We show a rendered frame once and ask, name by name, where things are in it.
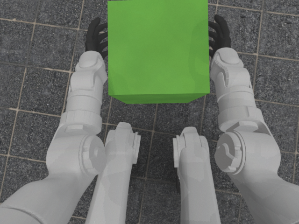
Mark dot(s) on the left robot thigh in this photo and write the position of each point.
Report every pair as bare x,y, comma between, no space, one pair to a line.
109,200

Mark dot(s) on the right robot forearm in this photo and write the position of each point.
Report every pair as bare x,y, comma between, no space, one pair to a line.
235,95

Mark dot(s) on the carton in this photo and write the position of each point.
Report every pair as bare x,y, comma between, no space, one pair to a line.
158,51

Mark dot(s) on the right robot shin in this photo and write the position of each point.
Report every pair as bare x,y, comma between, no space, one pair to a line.
203,140

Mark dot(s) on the left robot hand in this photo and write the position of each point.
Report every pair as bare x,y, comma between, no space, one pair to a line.
93,38

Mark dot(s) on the left robot forearm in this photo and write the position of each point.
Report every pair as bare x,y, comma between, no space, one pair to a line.
82,114

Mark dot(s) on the robot right upper arm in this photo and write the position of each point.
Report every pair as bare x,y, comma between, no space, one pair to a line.
251,160

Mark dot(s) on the right robot hand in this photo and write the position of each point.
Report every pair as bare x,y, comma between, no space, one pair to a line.
221,36

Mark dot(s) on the robot left upper arm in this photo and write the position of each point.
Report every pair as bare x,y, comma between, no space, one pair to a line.
72,162

